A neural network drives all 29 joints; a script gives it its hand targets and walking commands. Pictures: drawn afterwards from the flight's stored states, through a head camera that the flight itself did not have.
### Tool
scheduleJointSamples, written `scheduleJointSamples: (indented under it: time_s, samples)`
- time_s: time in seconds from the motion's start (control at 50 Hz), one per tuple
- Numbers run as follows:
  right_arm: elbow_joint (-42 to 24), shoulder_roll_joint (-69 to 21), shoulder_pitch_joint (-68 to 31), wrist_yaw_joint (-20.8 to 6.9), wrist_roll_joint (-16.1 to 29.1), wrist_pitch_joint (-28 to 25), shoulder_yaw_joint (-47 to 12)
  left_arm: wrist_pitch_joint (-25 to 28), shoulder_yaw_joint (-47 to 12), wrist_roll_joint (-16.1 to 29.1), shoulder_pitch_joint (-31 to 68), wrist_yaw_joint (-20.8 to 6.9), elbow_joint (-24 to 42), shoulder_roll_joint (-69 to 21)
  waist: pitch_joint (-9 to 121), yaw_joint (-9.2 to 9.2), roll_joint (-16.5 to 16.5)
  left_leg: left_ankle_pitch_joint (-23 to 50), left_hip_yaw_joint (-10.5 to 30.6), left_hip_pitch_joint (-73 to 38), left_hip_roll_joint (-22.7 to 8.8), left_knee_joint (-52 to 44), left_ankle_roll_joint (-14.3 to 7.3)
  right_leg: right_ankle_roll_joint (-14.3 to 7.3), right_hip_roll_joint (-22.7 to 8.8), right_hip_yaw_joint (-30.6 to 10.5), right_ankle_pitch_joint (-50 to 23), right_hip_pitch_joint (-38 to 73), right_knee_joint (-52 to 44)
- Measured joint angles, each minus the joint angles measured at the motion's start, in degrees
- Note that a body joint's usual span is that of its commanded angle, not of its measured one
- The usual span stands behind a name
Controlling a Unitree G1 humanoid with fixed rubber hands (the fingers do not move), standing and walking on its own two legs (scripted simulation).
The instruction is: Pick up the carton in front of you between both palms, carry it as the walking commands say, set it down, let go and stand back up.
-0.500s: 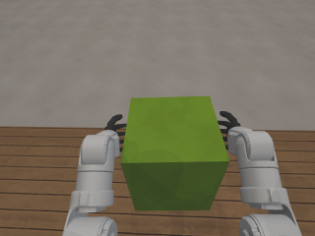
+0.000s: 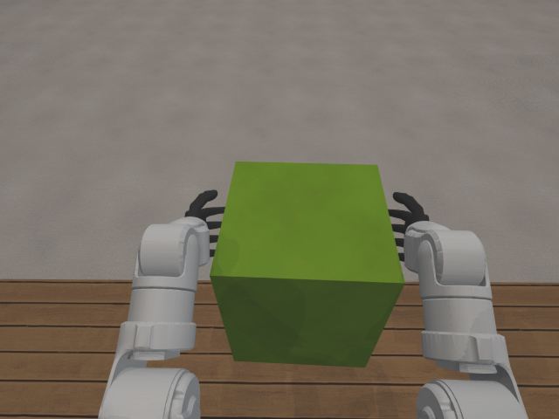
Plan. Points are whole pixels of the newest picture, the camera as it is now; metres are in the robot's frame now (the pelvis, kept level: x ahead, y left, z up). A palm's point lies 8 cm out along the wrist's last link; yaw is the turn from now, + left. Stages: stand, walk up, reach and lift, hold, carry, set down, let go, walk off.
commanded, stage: carry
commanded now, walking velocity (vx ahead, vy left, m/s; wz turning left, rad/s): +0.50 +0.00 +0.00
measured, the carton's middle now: (302, 267) +0.36 +0.00 +0.04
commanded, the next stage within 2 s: none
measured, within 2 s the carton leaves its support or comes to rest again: neither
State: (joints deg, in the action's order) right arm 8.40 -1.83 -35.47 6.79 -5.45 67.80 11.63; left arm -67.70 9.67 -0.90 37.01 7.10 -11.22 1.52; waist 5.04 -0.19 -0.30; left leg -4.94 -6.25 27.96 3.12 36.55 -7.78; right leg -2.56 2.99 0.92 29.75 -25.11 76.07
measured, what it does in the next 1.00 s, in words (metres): goes down: right foot 0.05 m lower, then left foot 0.05 m lower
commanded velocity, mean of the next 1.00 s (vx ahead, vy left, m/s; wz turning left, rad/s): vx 0.50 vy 0.00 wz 0.00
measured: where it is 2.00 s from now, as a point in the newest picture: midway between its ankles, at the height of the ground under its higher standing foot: (288, 240)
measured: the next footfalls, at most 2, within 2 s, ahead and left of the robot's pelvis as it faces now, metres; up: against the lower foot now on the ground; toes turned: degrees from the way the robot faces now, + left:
right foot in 0.44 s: +0.42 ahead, -0.07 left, -0.05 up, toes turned -1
left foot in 0.96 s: +0.73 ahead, +0.07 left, -0.09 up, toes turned +3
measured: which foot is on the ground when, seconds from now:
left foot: down 0.00-0.44, up 0.46-0.94, down 0.96-1.00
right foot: up 0.00-0.42, down 0.44-0.98, up 1.00-1.00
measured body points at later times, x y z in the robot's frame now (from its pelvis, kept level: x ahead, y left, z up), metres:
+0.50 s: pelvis +0.30 -0.02 -0.05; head +0.30 -0.02 +0.40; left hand +0.66 +0.13 +0.07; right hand +0.67 -0.18 +0.07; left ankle +0.11 +0.06 -0.66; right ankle +0.39 -0.07 -0.76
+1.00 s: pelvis +0.60 +0.01 -0.09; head +0.60 +0.02 +0.36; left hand +0.96 +0.18 +0.05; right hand +0.97 -0.12 +0.05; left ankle +0.70 +0.07 -0.81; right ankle +0.41 -0.07 -0.73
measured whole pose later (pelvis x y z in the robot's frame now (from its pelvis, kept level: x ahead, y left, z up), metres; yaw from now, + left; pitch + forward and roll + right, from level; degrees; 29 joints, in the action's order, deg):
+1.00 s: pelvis +0.60 +0.01 -0.09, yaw +0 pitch +4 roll +0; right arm 3.5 -2.2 -36.0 7.2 -5.5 67.0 12.2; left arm -66.3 9.7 -0.4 37.4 7.6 -6.9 1.6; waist 5.5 -3.2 -1.1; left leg 2.7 -6.6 28.3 2.5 29.7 -6.4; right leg -3.2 3.3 3.3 30.8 -12.3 58.1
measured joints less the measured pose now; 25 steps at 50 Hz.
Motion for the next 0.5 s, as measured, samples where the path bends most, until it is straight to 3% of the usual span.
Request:
scheduleJointSamples:
  time_s: [0.1,0.18,0.26,0.36,0.42,0.46,0.5]
  samples:
    - [-1.35,1.08,2.28,0.41,2.54,0.38,-0.45,-1.39,-0.17,-1.91,-1.16,0.1,1.81,-1.69,-2.37,1.94,0.25,-3.15,0.05,-4.83,0.13,-2.07,-0.07,1.1,-4.39,-1.08,-7.78,-11.14,-8.89]
    - [-2.87,0.8,2.23,0.6,3.17,-1.11,-0.26,-0.66,0.64,-2.65,-2.32,0.22,5.44,-2.59,-3.65,3.16,0.34,-5.87,0.58,-8.7,0.3,-3.63,0.07,1.57,-6.18,-1.49,-14.51,-16.21,-16.22]
    - [-4.77,0.57,1.81,0.75,3.67,-1.93,-0.52,-0.45,1.42,-2.97,-3.37,0.31,9.53,-3.16,-3.73,3.94,0.2,-9.29,1.41,-13.25,0.61,-5.0,0.67,0.76,-5.91,-0.73,-22.69,-17.06,-24.65]
    - [-4.18,0.56,0.43,0.73,3.81,-2.33,-0.98,-0.8,2.48,-3.33,-3.51,0.26,11.32,-3.3,-1.42,4.95,-0.33,-16.55,2.43,-18.9,1.45,-3.34,1.61,-0.85,-3.08,2.33,-34.74,-11.54,-41.94]
    - [-1.7,1.35,-0.44,0.59,3.91,-2.08,-1.06,-0.83,2.78,-4.1,-2.6,-0.03,8.81,-3.55,0.32,4.94,-0.79,-23.08,2.05,-21.13,1.93,4.65,2.4,-2.45,-1.28,4.8,-40.77,-4.05,-51.69]
    - [0.95,2.87,-1.59,0.21,4.32,-2.28,-1.1,0.01,2.62,-5.02,-1.51,-0.12,5.89,-4.1,0.89,3.39,0.82,-23.95,2.11,-17.62,0.63,18.26,4.03,-4.71,0.1,5.57,-34.13,-2.57,-47.95]
    - [3.28,3.55,-1.64,-0.02,4.53,-2.52,-1.0,0.58,2.09,-5.43,-1.02,-0.18,2.9,-4.14,0.0,1.51,1.39,-26.61,4.91,-10.67,0.82,33.2,5.23,-5.46,0.95,5.89,-27.64,-3.66,-41.66]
